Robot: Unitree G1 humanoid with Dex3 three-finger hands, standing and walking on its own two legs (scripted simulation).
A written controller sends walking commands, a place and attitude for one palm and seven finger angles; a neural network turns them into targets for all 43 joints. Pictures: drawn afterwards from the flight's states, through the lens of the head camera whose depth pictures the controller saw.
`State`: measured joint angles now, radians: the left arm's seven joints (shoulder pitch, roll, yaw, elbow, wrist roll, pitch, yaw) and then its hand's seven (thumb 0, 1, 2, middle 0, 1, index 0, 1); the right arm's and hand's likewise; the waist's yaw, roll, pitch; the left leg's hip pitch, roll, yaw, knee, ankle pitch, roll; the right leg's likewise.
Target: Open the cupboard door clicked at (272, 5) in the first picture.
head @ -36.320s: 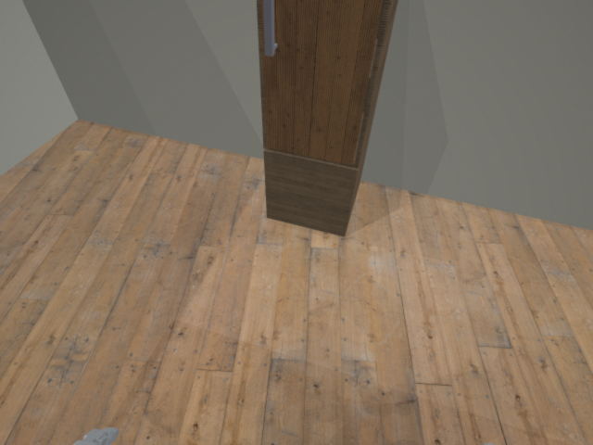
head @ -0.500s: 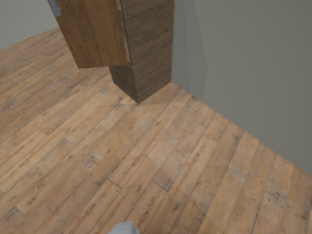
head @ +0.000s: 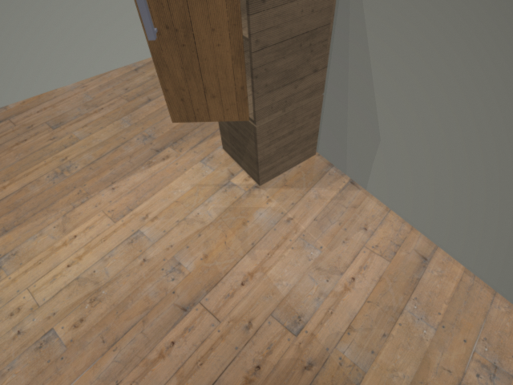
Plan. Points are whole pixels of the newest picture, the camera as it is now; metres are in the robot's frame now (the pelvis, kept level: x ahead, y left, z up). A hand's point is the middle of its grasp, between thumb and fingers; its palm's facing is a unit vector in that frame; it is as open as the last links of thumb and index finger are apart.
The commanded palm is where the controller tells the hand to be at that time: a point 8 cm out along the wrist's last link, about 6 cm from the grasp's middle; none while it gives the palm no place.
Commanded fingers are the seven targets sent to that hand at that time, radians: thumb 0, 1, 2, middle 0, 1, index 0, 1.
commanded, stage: take the last steps up to it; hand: left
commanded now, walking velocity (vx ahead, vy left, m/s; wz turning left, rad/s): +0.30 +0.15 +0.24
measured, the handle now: (145, 6) +1.11 +0.43 +0.13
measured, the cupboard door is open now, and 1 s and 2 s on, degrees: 54 54 54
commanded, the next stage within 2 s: come to a stop and stand still in 1.42 s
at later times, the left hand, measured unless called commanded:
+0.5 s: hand out of the picture +0.01 +0.22 -0.18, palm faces +0.27 -0.95 -0.15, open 7.4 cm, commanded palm none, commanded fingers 0.00 0.90 0.90 -0.20 -0.30 -0.20 -0.30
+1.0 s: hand (143, 243) +0.43 +0.31 -0.15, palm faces +0.01 -0.99 -0.17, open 7.4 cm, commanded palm none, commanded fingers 0.00 0.90 0.90 -0.20 -0.30 -0.20 -0.30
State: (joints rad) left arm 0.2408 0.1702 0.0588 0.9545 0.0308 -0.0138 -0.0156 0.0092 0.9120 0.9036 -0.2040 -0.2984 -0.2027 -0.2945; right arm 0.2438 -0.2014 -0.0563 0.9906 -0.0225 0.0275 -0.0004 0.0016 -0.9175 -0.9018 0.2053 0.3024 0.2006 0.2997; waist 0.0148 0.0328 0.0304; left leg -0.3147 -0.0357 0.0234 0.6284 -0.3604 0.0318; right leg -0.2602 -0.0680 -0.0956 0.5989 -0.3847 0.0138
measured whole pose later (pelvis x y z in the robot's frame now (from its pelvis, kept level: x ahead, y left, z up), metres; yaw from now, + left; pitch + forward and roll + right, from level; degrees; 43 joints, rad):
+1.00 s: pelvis +0.31 +0.14 +0.01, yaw +2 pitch +1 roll +1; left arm 0.10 0.15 0.05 0.97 0.02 0.00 -0.02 0.01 0.91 0.90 -0.20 -0.30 -0.20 -0.29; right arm 0.44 -0.13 -0.02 1.13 -0.04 -0.06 -0.02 0.00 -0.92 -0.90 0.20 0.30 0.20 0.30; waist -0.05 0.00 0.04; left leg 0.01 -0.03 0.25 0.32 -0.35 0.05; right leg -0.48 -0.09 -0.09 0.70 -0.22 -0.03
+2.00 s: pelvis +0.57 +0.15 +0.01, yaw +2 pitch +1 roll +1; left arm 0.15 0.17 0.04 1.00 0.02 0.00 0.03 0.01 0.92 0.90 -0.20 -0.30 -0.20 -0.29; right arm 0.20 -0.20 -0.07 1.07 -0.01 0.07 -0.04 0.00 -0.91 -0.90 0.20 0.30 0.20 0.30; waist -0.01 0.04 0.09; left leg -0.38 0.01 0.04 0.94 -0.53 -0.03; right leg -0.27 -0.03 -0.08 0.58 -0.33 -0.03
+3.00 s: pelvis +0.52 +0.20 +0.01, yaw +2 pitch +0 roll +0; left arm 0.27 0.15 -0.01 1.10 0.01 -0.02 0.05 0.01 0.93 0.90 -0.21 -0.30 -0.20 -0.29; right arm 0.32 -0.16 0.00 1.12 -0.01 0.00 -0.02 0.00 -0.91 -0.90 0.20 0.30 0.20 0.30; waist -0.02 0.00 0.05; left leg -0.25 0.00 0.07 0.50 -0.25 0.03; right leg -0.16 -0.01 -0.02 0.47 -0.30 0.01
